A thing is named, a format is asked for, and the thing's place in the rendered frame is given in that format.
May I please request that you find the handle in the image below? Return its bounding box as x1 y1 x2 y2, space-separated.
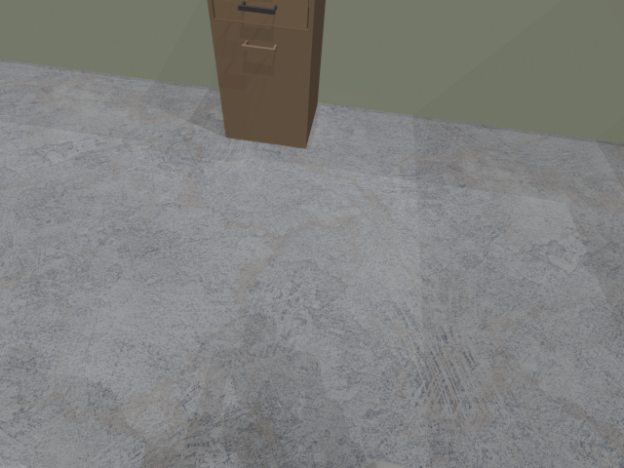
238 1 277 15
241 44 276 54

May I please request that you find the drawer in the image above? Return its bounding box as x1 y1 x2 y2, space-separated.
214 0 309 29

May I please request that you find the cabinet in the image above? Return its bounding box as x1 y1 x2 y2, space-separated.
208 0 326 149

